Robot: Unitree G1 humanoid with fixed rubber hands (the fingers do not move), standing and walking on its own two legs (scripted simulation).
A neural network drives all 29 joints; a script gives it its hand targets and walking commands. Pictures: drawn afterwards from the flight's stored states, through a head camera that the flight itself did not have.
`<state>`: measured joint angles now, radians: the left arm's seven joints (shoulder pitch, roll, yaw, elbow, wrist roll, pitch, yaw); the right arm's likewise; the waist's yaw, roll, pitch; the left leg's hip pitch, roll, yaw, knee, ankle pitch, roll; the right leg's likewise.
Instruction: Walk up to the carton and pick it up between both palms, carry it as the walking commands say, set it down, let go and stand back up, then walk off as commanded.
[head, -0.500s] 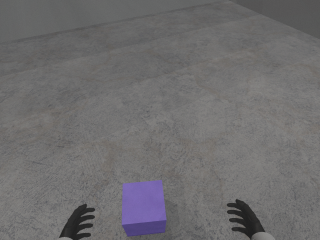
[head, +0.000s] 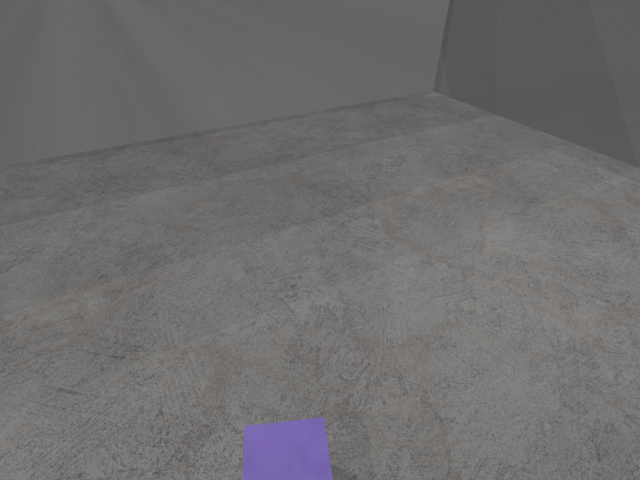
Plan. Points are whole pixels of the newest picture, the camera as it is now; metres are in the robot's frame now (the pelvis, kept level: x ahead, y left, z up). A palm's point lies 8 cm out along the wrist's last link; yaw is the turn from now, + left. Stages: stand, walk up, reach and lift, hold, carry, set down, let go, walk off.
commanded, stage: stand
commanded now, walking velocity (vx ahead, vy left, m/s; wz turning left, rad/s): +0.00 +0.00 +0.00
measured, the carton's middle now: out of the picture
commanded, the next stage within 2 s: walk off in 1.36 s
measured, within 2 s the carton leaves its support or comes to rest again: neither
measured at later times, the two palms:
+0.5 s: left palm out of the picture +0.03 +0.30 -0.11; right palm out of the picture +0.01 -0.28 -0.10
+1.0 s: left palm out of the picture +0.00 +0.32 -0.11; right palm out of the picture -0.01 -0.28 -0.11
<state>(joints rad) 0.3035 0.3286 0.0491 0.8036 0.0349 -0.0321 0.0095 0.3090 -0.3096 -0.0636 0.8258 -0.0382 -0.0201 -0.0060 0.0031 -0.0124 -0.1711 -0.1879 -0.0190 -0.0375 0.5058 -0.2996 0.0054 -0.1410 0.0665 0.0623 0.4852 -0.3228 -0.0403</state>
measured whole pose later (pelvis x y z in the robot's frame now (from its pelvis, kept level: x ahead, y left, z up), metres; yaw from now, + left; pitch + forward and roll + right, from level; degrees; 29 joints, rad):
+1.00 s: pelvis -0.05 +0.02 +0.01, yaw -1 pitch -4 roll +0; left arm 0.22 0.35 0.00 1.08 0.02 -0.03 0.01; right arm 0.20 -0.34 -0.03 1.11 -0.01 -0.03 0.00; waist 0.00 -0.01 -0.03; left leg -0.16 -0.04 -0.01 0.39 -0.17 0.04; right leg -0.13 0.04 0.09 0.40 -0.20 0.00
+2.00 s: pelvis -0.11 -0.01 -0.02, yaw -8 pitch -2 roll +1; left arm 0.21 0.23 0.01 1.08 0.02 0.05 0.02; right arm 0.13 -0.28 -0.03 1.10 -0.03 0.06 -0.04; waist 0.00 0.05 0.04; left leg -0.38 0.05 0.08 0.67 -0.30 -0.01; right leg -0.27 0.01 -0.02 0.68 -0.38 -0.02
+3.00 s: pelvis -0.14 -0.02 +0.01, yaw -7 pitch -2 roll +0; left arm 0.31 0.09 0.01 1.20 0.01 0.01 0.03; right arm 0.38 -0.09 -0.01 1.20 -0.02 0.00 -0.06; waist 0.01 0.01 -0.01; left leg -0.10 0.02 0.00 0.41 -0.29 -0.02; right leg -0.19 0.05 -0.06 0.40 -0.18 -0.06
